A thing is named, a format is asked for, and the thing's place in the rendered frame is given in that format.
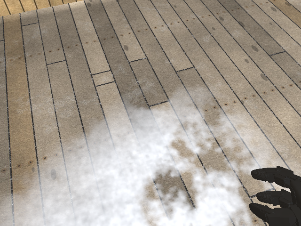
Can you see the robot right hand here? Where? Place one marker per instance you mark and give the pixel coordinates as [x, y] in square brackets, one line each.
[290, 202]

